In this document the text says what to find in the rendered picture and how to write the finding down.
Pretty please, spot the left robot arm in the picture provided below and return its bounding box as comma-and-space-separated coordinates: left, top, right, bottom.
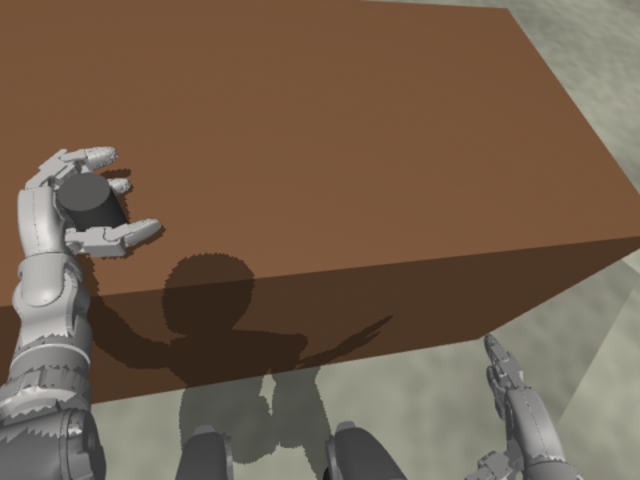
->
0, 252, 106, 480

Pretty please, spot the left robot hand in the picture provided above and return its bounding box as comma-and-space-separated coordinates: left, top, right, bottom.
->
17, 147, 161, 261

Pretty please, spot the can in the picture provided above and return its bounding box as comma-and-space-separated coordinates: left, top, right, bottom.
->
57, 173, 129, 238

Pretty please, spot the right robot hand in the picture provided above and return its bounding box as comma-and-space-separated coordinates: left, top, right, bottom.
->
465, 334, 567, 480

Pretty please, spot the right robot arm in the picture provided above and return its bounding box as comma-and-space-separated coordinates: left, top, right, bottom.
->
523, 461, 584, 480

